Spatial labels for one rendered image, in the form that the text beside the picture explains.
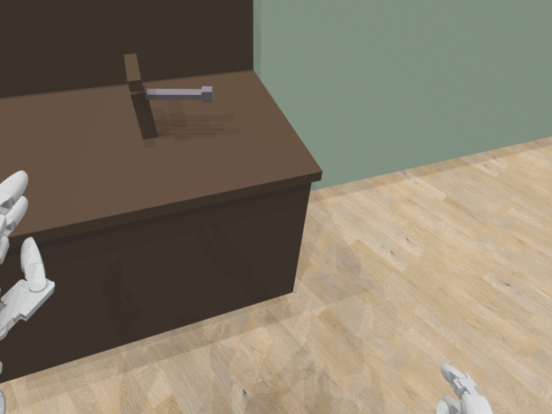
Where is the counter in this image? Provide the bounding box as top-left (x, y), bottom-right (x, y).
top-left (0, 0), bottom-right (323, 384)

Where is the robot right hand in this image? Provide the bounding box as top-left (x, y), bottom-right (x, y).
top-left (432, 363), bottom-right (493, 414)

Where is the tap lever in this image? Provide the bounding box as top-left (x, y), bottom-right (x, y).
top-left (145, 86), bottom-right (213, 103)

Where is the robot left hand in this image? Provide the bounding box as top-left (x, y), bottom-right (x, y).
top-left (0, 171), bottom-right (54, 341)

